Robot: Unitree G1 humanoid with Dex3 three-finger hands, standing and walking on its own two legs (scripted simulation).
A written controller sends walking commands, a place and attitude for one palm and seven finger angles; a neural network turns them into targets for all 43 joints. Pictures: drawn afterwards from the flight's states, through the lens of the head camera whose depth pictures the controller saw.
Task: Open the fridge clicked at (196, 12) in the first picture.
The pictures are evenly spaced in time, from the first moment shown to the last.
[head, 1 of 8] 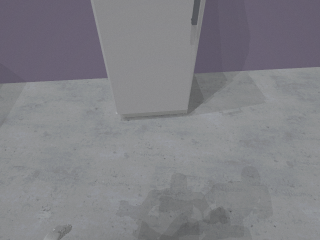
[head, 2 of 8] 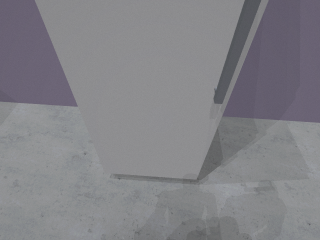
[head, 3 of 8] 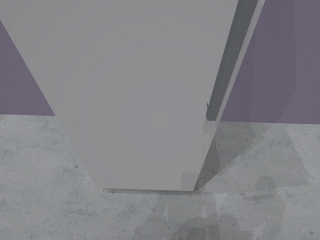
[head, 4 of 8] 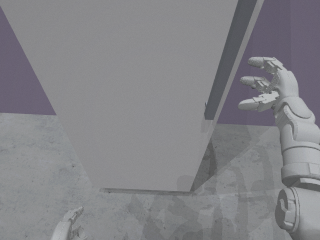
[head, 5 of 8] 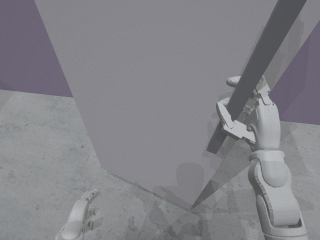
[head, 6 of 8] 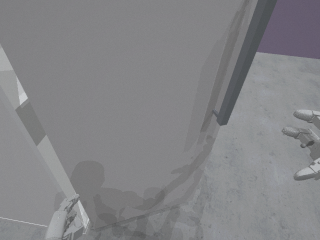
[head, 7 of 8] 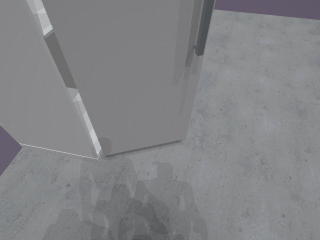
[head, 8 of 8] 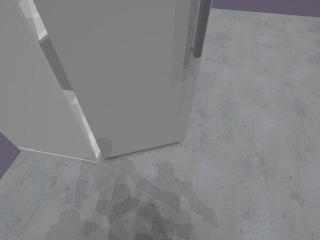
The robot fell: no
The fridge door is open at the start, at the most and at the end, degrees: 0 71 64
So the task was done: yes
